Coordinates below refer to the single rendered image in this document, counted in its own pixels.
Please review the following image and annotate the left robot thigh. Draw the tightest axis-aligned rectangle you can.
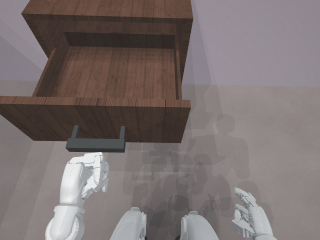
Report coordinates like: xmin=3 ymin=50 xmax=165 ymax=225
xmin=110 ymin=210 xmax=147 ymax=240

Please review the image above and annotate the robot right hand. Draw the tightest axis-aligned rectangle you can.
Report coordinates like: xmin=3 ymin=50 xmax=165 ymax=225
xmin=232 ymin=187 xmax=274 ymax=240

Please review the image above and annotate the robot left hand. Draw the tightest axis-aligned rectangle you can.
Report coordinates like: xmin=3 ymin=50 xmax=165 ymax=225
xmin=59 ymin=152 xmax=109 ymax=207

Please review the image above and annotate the robot thigh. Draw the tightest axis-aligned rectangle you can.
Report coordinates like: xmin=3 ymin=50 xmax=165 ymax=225
xmin=110 ymin=210 xmax=147 ymax=240
xmin=181 ymin=214 xmax=219 ymax=240

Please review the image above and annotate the cabinet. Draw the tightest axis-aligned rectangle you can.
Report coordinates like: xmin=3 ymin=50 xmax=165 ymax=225
xmin=21 ymin=0 xmax=193 ymax=85

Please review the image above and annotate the drawer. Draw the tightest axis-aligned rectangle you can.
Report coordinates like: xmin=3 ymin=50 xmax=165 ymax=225
xmin=0 ymin=30 xmax=191 ymax=143

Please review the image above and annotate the left robot forearm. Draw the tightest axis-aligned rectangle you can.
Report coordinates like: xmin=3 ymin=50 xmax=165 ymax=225
xmin=45 ymin=204 xmax=85 ymax=240

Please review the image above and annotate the right robot thigh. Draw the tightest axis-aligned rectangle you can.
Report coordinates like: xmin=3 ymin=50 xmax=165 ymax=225
xmin=181 ymin=214 xmax=219 ymax=240

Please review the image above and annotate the handle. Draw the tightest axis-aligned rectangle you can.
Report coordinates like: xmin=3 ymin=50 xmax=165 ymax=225
xmin=65 ymin=125 xmax=126 ymax=153

